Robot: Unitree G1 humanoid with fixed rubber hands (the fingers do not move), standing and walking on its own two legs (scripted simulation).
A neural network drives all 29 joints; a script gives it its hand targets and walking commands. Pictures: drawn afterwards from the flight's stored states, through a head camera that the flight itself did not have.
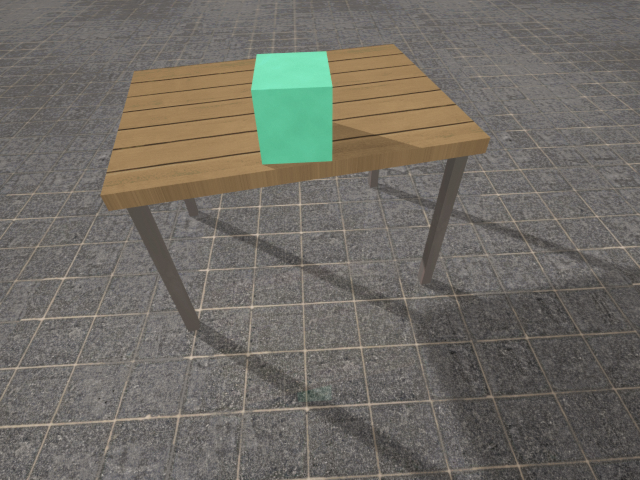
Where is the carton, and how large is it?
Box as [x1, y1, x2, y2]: [251, 51, 332, 163]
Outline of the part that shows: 325,51 257,54 251,93 262,163 331,160 332,86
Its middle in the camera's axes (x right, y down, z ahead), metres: -0.07 -0.36 +0.99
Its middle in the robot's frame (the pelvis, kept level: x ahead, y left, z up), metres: +0.99 +0.09 +0.01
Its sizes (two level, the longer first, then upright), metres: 0.214 0.181 0.195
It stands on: a table, 0.67 m high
